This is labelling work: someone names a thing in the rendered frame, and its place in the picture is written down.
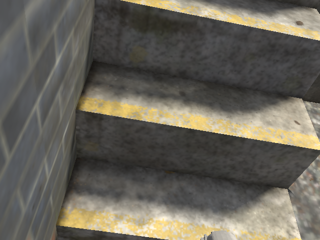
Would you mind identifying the robot right thigh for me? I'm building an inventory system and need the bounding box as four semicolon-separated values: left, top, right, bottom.
200;230;236;240

